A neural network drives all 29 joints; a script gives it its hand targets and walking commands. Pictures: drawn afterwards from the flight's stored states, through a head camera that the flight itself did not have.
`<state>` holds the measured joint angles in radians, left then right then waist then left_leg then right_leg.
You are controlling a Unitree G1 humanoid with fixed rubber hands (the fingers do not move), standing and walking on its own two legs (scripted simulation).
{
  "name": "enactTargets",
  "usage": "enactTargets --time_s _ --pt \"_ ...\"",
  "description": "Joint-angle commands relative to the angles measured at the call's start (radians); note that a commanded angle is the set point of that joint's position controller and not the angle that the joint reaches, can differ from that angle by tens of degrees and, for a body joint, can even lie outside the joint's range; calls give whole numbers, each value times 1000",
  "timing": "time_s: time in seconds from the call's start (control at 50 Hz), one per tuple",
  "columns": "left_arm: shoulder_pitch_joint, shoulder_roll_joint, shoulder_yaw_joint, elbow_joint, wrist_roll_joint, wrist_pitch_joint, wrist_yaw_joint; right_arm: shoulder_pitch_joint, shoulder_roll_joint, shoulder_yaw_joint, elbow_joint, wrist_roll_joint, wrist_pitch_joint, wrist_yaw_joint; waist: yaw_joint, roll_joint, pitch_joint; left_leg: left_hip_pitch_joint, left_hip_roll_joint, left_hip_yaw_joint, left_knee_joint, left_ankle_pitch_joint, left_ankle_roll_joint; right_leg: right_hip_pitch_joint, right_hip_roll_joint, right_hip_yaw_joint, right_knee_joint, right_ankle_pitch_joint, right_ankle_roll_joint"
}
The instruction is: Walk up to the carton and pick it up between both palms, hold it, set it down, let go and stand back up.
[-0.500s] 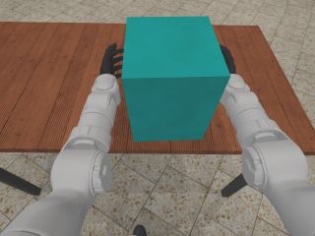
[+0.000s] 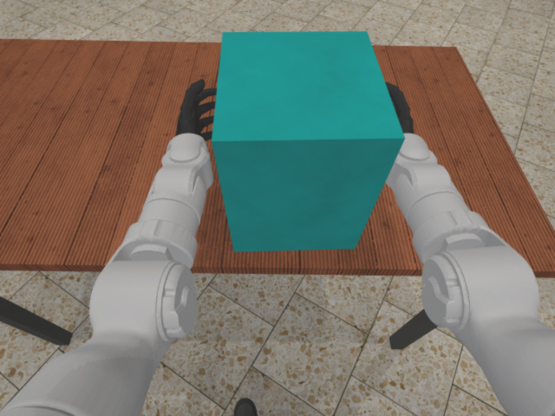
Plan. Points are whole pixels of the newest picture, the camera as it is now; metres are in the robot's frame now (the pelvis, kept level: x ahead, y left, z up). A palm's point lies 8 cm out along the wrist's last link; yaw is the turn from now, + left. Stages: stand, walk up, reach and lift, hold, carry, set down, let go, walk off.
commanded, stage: reach and lift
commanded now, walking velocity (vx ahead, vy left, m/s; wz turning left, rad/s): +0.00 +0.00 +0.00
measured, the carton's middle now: (295, 150) +0.47 +0.02 +0.10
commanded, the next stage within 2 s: none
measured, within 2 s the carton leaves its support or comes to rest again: leaves its support in 0.88 s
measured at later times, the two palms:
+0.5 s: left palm (192, 143) +0.45 +0.17 +0.12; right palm (397, 151) +0.45 -0.12 +0.12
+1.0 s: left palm (191, 148) +0.42 +0.16 +0.14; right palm (406, 156) +0.43 -0.13 +0.13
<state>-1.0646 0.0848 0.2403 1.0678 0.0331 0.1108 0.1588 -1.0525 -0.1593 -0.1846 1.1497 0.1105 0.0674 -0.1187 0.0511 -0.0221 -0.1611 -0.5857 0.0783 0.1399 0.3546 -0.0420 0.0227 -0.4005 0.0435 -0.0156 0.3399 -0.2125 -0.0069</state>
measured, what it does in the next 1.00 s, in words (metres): stands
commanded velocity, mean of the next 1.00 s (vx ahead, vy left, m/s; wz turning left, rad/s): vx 0.00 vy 0.00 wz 0.00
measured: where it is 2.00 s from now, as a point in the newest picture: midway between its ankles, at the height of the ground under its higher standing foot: outside the picture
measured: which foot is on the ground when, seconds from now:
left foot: down 0.00-1.00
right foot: down 0.00-1.00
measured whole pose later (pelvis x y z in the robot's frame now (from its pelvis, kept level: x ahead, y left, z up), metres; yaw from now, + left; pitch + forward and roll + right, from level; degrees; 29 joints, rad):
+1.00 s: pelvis +0.02 -0.02 +0.01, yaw +2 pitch +6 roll +0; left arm -0.87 -0.04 0.53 0.92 0.38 -0.06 0.01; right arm -0.81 0.09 -0.63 1.02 -0.46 -0.32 -0.09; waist 0.03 -0.07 -0.10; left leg -0.32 0.05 0.12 0.23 -0.02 -0.01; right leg -0.16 0.03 -0.05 0.30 -0.24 -0.02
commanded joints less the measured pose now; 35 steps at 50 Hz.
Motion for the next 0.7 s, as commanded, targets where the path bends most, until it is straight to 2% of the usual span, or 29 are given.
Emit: enactTargets --time_s 0.0,0.02,0.04,0.08,0.1,0.12,0.14,0.16,0.18,0.2,0.22,0.24,0.26,0.3,0.34,0.36,0.38,0.44,0.48,0.5,0.52,0.54,0.56,0.58,0.6,0.62,0.64,0.66,0.68 --pt "-543 -24 63 -200 111 -71 -59 -555 63 -38 -206 -101 -82 48 8 10 -649 711 -31 -70 89 348 -27 -6 -8 -32 -28 465 72" --pt "-534 -71 84 -218 155 -73 -81 -545 100 -78 -225 -154 -91 66 8 27 -672 730 -34 -63 77 352 -30 23 -10 -38 -39 462 70" --pt "-535 -95 132 -208 204 -74 -106 -540 162 -118 -228 -217 -98 91 14 13 -635 708 -40 -51 63 344 -25 47 -15 -40 -42 480 74" --pt "-537 -330 107 -234 277 -81 -172 -538 411 -148 -246 -340 -122 165 -2 31 -629 779 -43 -46 39 359 -26 78 -18 -52 -53 496 72" --pt "-516 -429 103 -198 308 -70 -199 -523 528 -154 -221 -393 -126 203 -5 35 -603 809 -42 -40 32 381 -27 91 -22 -59 -60 519 69" --pt "-477 -469 98 -180 324 -60 -217 -491 570 -169 -215 -433 -131 227 -15 29 -594 839 -44 -29 26 370 -26 101 -25 -61 -56 520 64" --pt "-447 -486 98 -188 333 -49 -222 -480 590 -177 -257 -458 -140 240 -10 17 -601 863 -41 -30 27 397 -25 101 -28 -63 -55 531 66" --pt "-440 -503 85 -197 329 -46 -221 -478 601 -178 -271 -467 -150 247 -2 30 -608 875 -39 -23 40 415 -27 100 -30 -70 -38 519 70" --pt "-437 -497 91 -199 335 -36 -223 -471 606 -187 -261 -483 -153 248 -4 11 -569 866 -41 -22 40 408 -22 110 -33 -67 -38 521 70" --pt "-416 -500 115 -185 353 -26 -222 -474 620 -183 -257 -490 -153 255 19 20 -525 848 -40 -14 34 401 -17 93 -31 -73 -30 493 72" --pt "-394 -498 115 -201 363 -16 -224 -471 617 -179 -262 -498 -154 256 23 30 -499 859 -40 -13 35 433 -14 93 -34 -66 -37 505 75" --pt "-377 -495 114 -204 366 -5 -228 -440 619 -189 -241 -509 -153 252 12 4 -459 856 -38 -10 36 435 -10 90 -31 -71 -33 497 80" --pt "-376 -510 104 -214 353 1 -234 -451 623 -179 -254 -513 -160 247 7 11 -460 859 -38 -10 45 461 -9 84 -34 -68 -29 512 79" --pt "-361 -505 113 -226 362 8 -241 -436 649 -164 -246 -518 -161 244 24 5 -429 869 -37 -6 42 454 0 69 -35 -67 -40 484 86" --pt "-360 -517 84 -243 331 8 -247 -428 662 -156 -248 -525 -166 242 10 5 -412 875 -34 -2 47 470 1 55 -33 -75 -34 487 88" --pt "-349 -511 93 -234 334 13 -249 -417 661 -153 -233 -523 -165 241 18 -12 -383 869 -32 -5 46 472 3 63 -35 -74 -37 490 87" --pt "-340 -519 89 -225 336 16 -253 -423 666 -150 -241 -520 -169 237 8 -5 -384 859 -38 -2 44 465 1 79 -39 -71 -36 512 90" --pt "-330 -545 61 -238 319 13 -257 -424 685 -128 -251 -518 -184 229 18 11 -417 909 -33 -2 56 504 1 40 -34 -81 -38 483 94" --pt "-359 -550 31 -263 300 9 -256 -421 687 -130 -240 -514 -188 229 0 30 -442 944 -27 -7 65 516 -1 -5 -31 -82 -43 458 86" --pt "-344 -545 42 -250 302 11 -258 -411 698 -122 -233 -511 -188 228 10 27 -415 948 -32 -3 69 527 -1 -13 -31 -78 -55 460 86" --pt "-340 -558 31 -249 297 10 -258 -422 695 -110 -244 -504 -194 228 11 44 -440 957 -28 -8 75 552 0 -11 -32 -79 -51 469 85" --pt "-342 -558 25 -249 296 12 -259 -414 679 -122 -226 -511 -195 224 -1 42 -415 960 -25 -14 76 554 -3 -22 -32 -84 -55 465 81" --pt "-336 -558 42 -240 309 10 -261 -403 688 -125 -215 -516 -193 224 8 45 -403 949 -28 -7 67 545 -4 -19 -34 -83 -62 459 83" --pt "-322 -565 44 -244 311 7 -265 -408 698 -116 -229 -513 -198 220 13 49 -430 933 -32 -4 67 534 -2 0 -37 -77 -61 488 84" --pt "-340 -558 31 -248 292 -1 -264 -419 702 -108 -250 -508 -205 218 3 18 -455 875 -31 -4 55 500 1 53 -40 -70 -46 522 89" --pt "-352 -569 22 -264 291 -13 -264 -425 704 -115 -264 -515 -218 215 -7 35 -482 870 -29 -9 60 511 3 58 -43 -73 -31 558 88" --pt "-355 -565 27 -237 293 -20 -265 -441 700 -115 -260 -527 -228 210 -1 18 -469 850 -37 -3 57 496 4 68 -46 -76 -36 569 93" --pt "-389 -571 22 -277 288 -39 -264 -441 710 -118 -269 -533 -243 208 -9 21 -514 844 -36 -8 51 487 0 86 -46 -78 -26 593 94" --pt "-383 -561 39 -263 301 -51 -263 -430 718 -116 -254 -546 -252 209 2 19 -497 843 -35 1 50 487 4 84 -45 -79 -23 594 95"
